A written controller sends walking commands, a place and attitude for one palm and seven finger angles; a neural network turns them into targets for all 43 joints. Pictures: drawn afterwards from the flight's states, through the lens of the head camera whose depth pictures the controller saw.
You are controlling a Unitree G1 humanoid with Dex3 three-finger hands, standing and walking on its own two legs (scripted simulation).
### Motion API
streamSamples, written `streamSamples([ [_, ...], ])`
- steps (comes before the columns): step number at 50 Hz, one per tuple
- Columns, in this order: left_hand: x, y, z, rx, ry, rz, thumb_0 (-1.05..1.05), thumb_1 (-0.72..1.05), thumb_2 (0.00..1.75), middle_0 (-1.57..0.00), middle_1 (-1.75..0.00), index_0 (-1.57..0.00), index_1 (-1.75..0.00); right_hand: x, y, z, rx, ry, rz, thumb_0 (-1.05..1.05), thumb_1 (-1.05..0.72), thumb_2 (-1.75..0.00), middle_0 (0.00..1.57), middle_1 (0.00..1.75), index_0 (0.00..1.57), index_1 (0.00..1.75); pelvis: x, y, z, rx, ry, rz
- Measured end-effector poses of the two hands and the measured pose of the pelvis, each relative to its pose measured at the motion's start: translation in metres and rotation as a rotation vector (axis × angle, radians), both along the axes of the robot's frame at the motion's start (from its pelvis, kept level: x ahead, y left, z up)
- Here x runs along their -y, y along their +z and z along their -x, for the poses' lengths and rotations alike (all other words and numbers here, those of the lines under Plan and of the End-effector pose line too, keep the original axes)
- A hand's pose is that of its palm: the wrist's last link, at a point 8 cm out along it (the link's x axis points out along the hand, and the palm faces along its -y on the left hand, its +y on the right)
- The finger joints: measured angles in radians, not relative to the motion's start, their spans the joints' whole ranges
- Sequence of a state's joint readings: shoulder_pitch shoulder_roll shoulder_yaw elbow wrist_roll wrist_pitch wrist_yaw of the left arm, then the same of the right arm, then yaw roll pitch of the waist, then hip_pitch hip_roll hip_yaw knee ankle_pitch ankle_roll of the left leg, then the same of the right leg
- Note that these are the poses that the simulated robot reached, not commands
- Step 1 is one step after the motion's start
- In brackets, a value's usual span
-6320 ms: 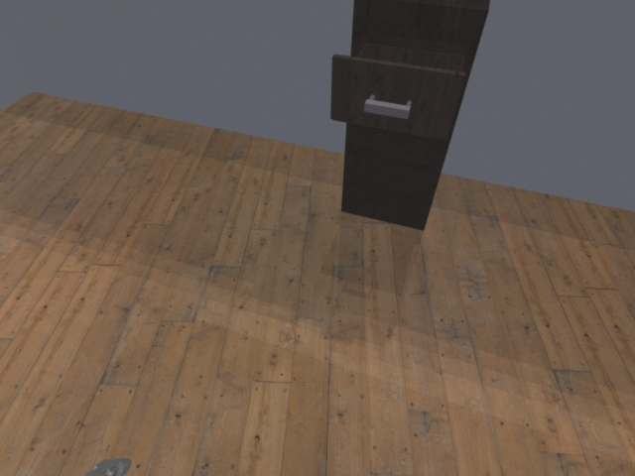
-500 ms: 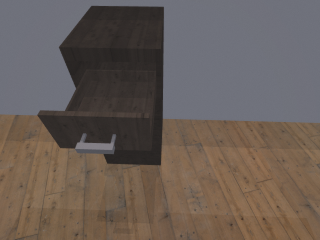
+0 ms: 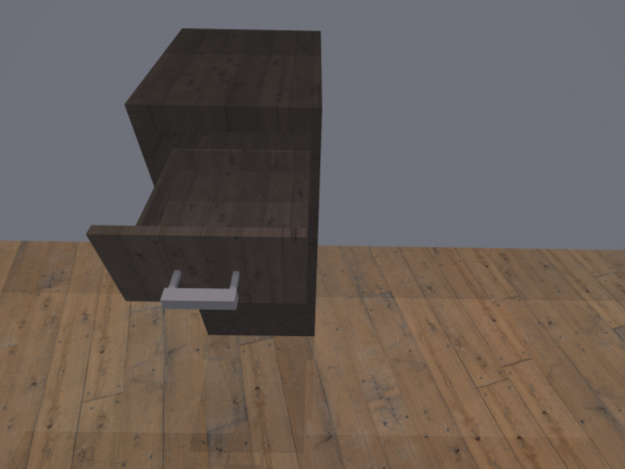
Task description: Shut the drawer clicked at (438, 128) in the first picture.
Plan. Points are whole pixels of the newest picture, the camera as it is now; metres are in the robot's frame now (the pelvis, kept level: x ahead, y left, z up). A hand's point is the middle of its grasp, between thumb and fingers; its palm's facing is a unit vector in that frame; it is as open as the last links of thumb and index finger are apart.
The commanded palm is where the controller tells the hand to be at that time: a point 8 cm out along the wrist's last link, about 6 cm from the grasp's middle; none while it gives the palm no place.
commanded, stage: look again from close up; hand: left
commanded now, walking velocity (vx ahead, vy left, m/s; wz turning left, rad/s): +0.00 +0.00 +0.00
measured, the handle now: (203, 287) +0.40 +0.20 -0.03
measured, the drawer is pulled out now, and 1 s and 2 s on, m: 0.29 0.29 0.29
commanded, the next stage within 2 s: shuffle to correct the standing spot in 0.22 s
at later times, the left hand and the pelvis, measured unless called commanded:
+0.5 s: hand out of the picture -0.01 +0.22 -0.17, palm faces -0.03 -0.98 -0.22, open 7.4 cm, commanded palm none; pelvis -0.01 +0.04 +0.00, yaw -2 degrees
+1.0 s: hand out of the picture +0.02 +0.14 -0.18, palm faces +0.12 -0.99 -0.11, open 7.4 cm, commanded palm none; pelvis +0.09 +0.01 +0.00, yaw +3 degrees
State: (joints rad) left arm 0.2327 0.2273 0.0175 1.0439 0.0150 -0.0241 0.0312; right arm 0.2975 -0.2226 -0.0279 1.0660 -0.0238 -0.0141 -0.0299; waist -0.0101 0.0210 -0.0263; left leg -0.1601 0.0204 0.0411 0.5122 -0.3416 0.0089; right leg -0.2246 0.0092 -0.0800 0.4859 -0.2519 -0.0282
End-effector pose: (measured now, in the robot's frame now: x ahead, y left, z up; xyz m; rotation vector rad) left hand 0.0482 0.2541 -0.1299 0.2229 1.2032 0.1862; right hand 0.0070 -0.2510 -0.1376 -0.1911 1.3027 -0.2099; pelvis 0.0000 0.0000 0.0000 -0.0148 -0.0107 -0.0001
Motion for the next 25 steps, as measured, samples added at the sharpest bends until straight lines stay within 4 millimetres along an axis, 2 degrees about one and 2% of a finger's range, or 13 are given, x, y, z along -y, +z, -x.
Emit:
streamSamples([
  [6, -0.018, 0.006, -0.016, 0.041, -0.027, -0.006, 0.01, 0.91, 0.90, -0.20, -0.30, -0.20, -0.30, -0.019, 0.004, -0.025, 0.068, 0.039, -0.002, 0.00, -0.91, -0.90, 0.20, 0.30, 0.19, 0.30, -0.018, 0.001, 0.004, 0.016, -0.010, -0.007],
  [12, -0.027, 0.006, -0.004, 0.005, -0.033, 0.000, 0.01, 0.91, 0.90, -0.20, -0.30, -0.20, -0.30, -0.040, 0.002, -0.034, 0.086, 0.061, -0.031, 0.00, -0.91, -0.90, 0.20, 0.30, 0.19, 0.30, -0.030, 0.003, 0.010, 0.025, -0.018, -0.012],
  [18, -0.027, 0.000, 0.025, -0.073, -0.016, 0.015, 0.01, 0.90, 0.90, -0.20, -0.30, -0.20, -0.30, -0.054, -0.002, -0.023, 0.053, 0.059, -0.053, 0.00, -0.90, -0.90, 0.20, 0.30, 0.20, 0.30, -0.038, 0.003, 0.014, 0.032, -0.022, -0.016],
  [25, -0.013, -0.008, 0.062, -0.206, -0.006, 0.051, 0.01, 0.91, 0.90, -0.20, -0.30, -0.20, -0.30, -0.058, -0.008, 0.008, -0.043, 0.008, -0.074, 0.00, -0.90, -0.90, 0.20, 0.30, 0.20, 0.30, -0.035, 0.002, 0.005, 0.028, -0.037, -0.028],
])
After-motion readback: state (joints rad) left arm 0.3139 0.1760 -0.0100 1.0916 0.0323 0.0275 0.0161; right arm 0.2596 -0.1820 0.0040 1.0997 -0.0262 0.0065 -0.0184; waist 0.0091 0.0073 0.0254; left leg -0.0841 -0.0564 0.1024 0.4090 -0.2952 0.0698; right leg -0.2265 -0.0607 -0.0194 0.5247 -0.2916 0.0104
